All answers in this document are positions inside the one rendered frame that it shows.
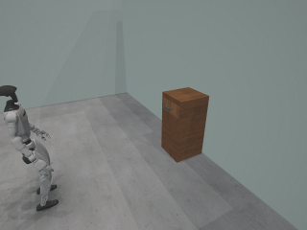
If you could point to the left robot hand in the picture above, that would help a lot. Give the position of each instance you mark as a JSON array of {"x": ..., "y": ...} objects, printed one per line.
[{"x": 40, "y": 132}]

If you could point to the robot right shin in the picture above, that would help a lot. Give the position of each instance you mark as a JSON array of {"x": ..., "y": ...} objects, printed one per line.
[{"x": 45, "y": 188}]

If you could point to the right robot upper arm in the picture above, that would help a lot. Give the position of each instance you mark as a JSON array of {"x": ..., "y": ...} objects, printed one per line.
[{"x": 12, "y": 123}]

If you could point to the robot right forearm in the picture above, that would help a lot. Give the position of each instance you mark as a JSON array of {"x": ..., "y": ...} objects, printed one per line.
[{"x": 17, "y": 143}]

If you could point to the robot left foot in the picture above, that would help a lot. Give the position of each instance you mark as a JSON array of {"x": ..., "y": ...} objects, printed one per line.
[{"x": 53, "y": 187}]

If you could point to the drawer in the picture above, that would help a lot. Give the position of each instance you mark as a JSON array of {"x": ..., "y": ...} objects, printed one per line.
[{"x": 174, "y": 108}]

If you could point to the robot left forearm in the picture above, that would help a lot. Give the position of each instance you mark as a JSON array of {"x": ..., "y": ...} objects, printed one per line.
[{"x": 33, "y": 128}]

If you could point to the cabinet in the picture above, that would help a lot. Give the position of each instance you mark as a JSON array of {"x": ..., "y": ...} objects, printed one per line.
[{"x": 182, "y": 137}]

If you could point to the handle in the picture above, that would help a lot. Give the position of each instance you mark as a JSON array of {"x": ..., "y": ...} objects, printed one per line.
[{"x": 167, "y": 107}]

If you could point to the right robot hand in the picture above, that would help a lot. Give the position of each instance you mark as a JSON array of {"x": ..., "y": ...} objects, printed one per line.
[{"x": 40, "y": 165}]

